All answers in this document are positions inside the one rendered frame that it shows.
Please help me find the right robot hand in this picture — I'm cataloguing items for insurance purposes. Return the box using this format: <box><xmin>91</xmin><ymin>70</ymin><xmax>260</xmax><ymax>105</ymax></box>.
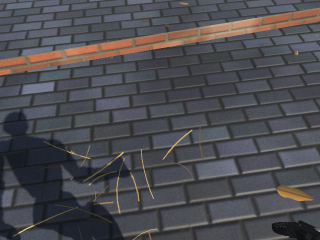
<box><xmin>272</xmin><ymin>220</ymin><xmax>320</xmax><ymax>240</ymax></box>

